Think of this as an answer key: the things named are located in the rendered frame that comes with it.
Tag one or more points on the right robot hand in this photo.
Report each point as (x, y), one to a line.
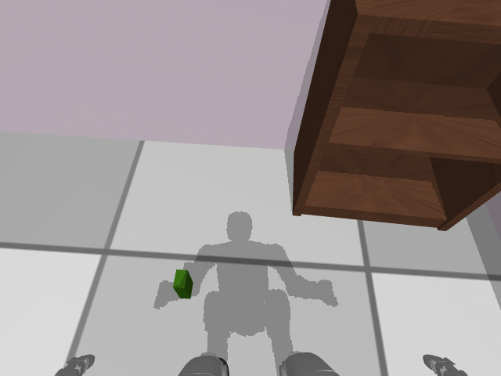
(442, 367)

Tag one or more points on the bookshelf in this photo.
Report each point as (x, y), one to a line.
(402, 122)

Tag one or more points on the carton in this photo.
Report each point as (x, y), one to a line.
(183, 283)

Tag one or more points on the left robot hand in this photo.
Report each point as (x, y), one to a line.
(76, 366)

